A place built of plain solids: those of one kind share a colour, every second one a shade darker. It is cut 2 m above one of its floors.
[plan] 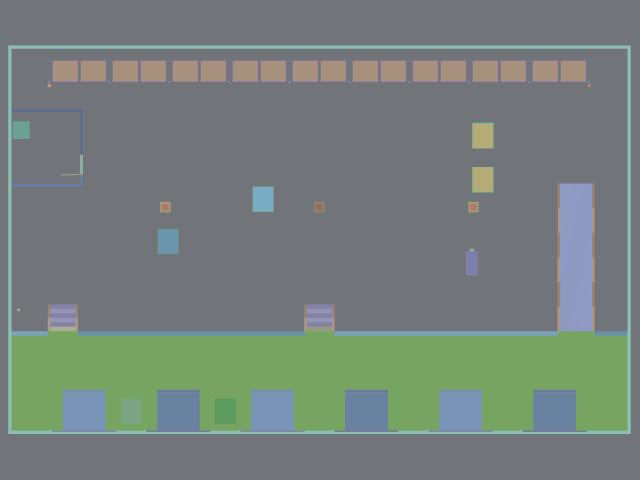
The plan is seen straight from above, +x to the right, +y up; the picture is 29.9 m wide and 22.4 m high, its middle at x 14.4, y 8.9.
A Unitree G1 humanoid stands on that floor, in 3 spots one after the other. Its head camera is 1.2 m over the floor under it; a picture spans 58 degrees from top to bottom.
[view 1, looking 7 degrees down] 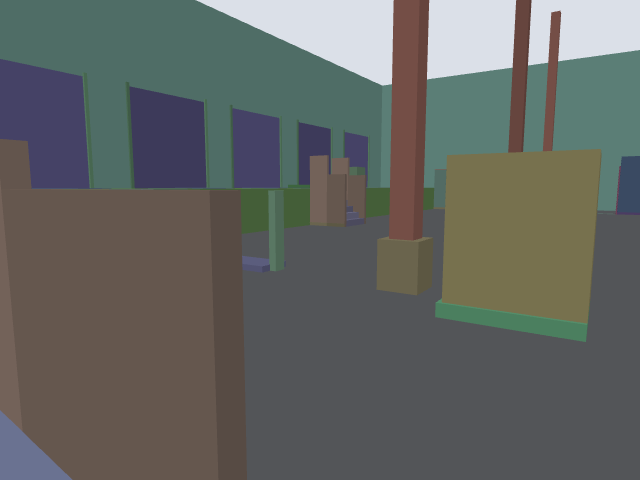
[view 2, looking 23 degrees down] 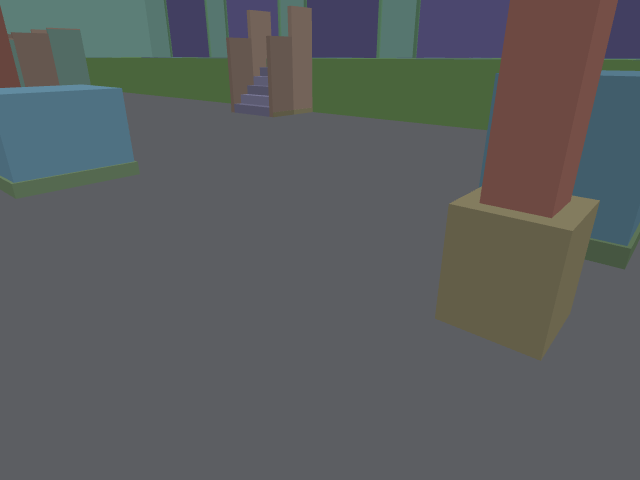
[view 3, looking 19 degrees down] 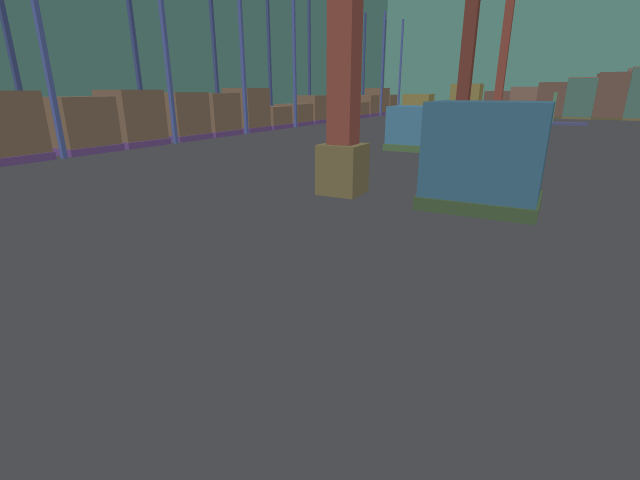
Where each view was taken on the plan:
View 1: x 26.35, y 12.34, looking -147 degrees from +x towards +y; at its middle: ground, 9.85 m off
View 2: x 6.67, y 12.44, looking -49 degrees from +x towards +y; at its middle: ground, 3.07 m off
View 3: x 2.40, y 8.20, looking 28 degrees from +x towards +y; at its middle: ground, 3.69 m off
